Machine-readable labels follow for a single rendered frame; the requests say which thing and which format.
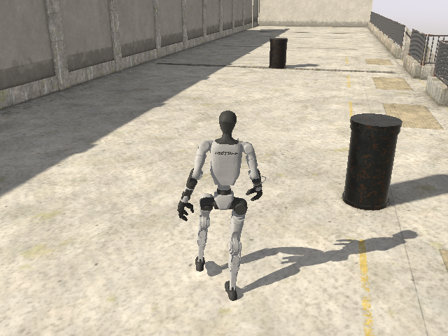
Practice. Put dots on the left robot upper arm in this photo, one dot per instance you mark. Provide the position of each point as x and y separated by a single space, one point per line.
200 157

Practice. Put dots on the robot right hand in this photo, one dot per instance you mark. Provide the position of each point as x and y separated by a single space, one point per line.
259 194

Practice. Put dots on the right robot upper arm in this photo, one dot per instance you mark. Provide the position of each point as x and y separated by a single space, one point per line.
251 160

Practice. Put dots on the right robot forearm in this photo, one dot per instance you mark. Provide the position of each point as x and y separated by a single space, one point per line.
257 183

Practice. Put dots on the robot right thigh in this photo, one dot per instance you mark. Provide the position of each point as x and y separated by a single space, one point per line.
236 225

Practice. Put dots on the robot left shin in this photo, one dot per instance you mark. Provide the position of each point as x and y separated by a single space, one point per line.
201 240

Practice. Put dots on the left robot forearm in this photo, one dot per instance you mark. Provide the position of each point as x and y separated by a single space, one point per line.
189 187

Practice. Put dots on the robot left hand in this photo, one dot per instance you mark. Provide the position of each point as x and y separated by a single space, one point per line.
181 210

